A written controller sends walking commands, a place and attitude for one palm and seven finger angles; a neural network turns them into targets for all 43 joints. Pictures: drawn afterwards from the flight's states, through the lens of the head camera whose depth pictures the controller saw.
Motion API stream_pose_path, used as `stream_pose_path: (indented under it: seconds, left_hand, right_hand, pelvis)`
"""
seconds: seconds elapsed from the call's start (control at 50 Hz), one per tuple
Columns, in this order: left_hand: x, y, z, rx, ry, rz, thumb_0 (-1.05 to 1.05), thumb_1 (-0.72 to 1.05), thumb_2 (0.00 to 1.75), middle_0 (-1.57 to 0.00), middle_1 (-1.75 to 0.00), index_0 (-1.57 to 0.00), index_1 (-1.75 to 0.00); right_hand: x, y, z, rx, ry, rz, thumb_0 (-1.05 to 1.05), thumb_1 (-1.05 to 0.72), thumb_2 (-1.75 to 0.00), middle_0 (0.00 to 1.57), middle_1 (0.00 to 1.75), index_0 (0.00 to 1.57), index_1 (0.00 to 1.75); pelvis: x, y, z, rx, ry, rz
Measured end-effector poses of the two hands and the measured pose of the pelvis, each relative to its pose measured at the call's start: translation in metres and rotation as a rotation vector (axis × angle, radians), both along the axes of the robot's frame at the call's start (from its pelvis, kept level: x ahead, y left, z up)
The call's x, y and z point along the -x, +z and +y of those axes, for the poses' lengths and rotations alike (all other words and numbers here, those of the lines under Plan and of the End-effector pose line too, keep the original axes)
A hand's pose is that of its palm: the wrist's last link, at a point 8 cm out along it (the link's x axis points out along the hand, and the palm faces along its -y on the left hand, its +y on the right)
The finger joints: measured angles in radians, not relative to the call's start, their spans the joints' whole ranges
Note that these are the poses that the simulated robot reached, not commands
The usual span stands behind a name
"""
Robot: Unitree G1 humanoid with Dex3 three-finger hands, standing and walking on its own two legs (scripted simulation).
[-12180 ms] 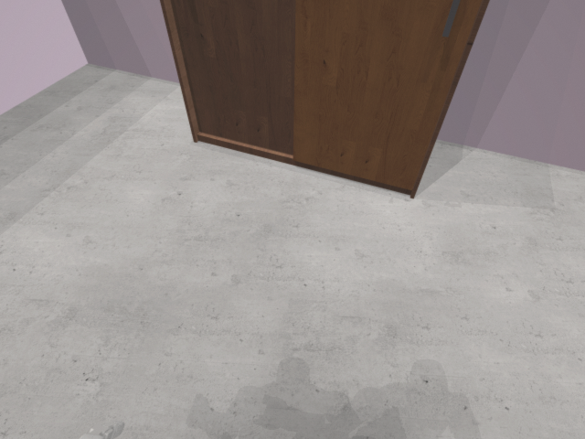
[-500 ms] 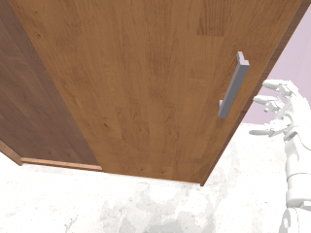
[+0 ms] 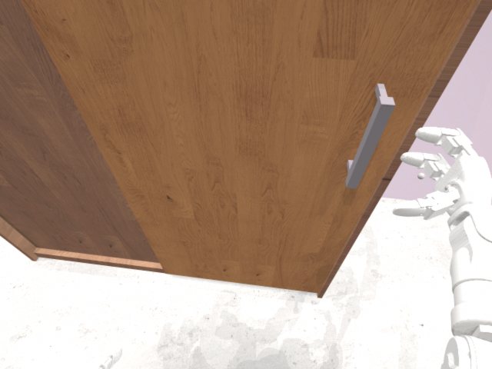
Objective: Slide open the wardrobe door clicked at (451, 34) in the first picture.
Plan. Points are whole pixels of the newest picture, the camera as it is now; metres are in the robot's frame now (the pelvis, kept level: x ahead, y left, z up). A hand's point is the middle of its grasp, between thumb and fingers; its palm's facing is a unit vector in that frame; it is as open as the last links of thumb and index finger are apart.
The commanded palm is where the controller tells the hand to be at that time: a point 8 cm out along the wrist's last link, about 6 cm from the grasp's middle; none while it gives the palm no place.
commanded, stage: feel for the door with the fingertips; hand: right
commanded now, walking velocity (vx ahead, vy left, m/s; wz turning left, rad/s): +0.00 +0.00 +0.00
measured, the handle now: (364, 140) +0.48 -0.15 +0.12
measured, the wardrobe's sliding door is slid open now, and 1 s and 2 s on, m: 0.00 0.00 0.00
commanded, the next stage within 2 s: slide the fingers in behind the handle in 0.88 s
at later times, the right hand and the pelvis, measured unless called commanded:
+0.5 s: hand (397, 164) +0.43 -0.19 +0.13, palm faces +0.05 +1.00 +0.02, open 14.0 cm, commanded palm +0.40 -0.24 +0.13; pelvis -0.01 +0.01 +0.00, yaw +0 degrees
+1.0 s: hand (396, 160) +0.44 -0.19 +0.12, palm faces +0.06 +1.00 +0.01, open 13.8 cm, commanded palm +0.42 -0.23 +0.13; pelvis +0.00 +0.01 +0.00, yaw -1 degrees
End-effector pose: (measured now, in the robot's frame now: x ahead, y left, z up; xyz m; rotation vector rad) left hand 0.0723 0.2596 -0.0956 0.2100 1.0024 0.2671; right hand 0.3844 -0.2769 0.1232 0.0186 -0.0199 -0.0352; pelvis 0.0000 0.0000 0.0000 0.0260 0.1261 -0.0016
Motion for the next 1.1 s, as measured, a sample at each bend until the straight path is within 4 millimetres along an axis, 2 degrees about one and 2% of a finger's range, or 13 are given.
stream_pose_path:
  seconds: [0.14, 0.34, 0.44, 0.76, 1.1]
  left_hand:
    - [-0.007, 0.0, -0.002, -0.004, -0.021, -0.017, 0.01, 0.91, 0.9, -0.2, -0.3, -0.2, -0.3]
    - [-0.015, 0.001, -0.006, 0.018, -0.036, -0.056, 0.01, 0.91, 0.9, -0.2, -0.3, -0.2, -0.3]
    - [-0.011, -0.001, -0.005, 0.022, -0.034, -0.04, 0.01, 0.91, 0.9, -0.21, -0.3, -0.2, -0.3]
    - [0.021, -0.007, 0.013, 0.003, 0.018, 0.072, 0.01, 0.91, 0.9, -0.2, -0.3, -0.2, -0.3]
    - [0.015, -0.012, 0.007, 0.015, -0.017, 0.066, 0.01, 0.91, 0.9, -0.2, -0.3, -0.2, -0.3]
  right_hand:
    - [-0.001, -0.005, 0.015, -0.012, 0.01, 0.013, -0.02, 0.51, -0.3, 0.3, 1.2, 0.3, 1.2]
    - [-0.009, -0.001, 0.036, -0.006, 0.011, 0.001, -0.02, 0.51, -0.3, 0.3, 1.2, 0.3, 1.2]
    - [-0.016, -0.001, 0.035, -0.005, -0.01, 0.017, -0.02, 0.51, -0.3, 0.3, 1.2, 0.3, 1.2]
    - [-0.029, 0.0, 0.032, 0.001, -0.006, 0.01, -0.02, 0.5, -0.3, 0.32, 1.21, 0.31, 1.21]
    - [-0.03, 0.0, 0.032, 0.006, -0.019, 0.013, -0.02, 0.5, -0.3, 0.34, 1.23, 0.32, 1.24]
  pelvis:
    - [0.004, -0.001, 0.0, -0.001, -0.01, -0.004]
    - [0.005, -0.001, 0.001, 0.003, -0.005, -0.005]
    - [0.006, -0.002, 0.004, 0.004, -0.004, -0.001]
    - [0.001, -0.003, 0.009, 0.004, -0.001, 0.019]
    - [0.007, -0.005, 0.009, 0.0, -0.015, 0.025]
